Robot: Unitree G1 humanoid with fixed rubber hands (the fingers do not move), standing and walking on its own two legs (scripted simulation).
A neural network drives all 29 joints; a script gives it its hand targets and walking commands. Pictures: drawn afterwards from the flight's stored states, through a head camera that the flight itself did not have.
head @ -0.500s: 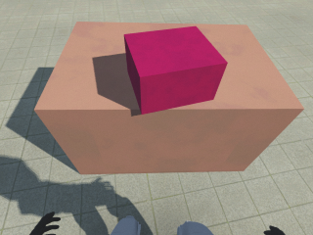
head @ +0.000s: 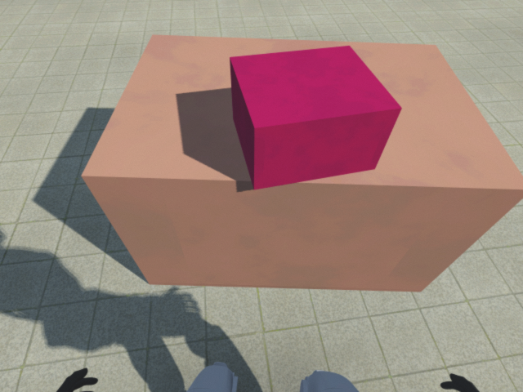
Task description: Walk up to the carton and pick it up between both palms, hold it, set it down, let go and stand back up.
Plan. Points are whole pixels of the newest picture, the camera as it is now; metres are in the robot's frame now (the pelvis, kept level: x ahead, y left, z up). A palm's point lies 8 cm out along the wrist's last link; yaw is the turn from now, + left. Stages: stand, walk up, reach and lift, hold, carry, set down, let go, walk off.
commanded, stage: walk up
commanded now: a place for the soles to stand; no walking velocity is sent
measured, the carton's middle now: (303, 114) +0.70 -0.10 +0.00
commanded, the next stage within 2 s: none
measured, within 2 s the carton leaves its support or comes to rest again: neither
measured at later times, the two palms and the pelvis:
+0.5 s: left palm out of the picture +0.09 +0.32 -0.10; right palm out of the picture +0.11 -0.30 -0.08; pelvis +0.02 +0.01 +0.00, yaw +2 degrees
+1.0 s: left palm (95, 390) +0.15 +0.25 -0.06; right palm (497, 325) +0.23 -0.38 -0.07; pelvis +0.15 -0.08 +0.03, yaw +2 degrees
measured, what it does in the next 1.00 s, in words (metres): walks ahead: right foot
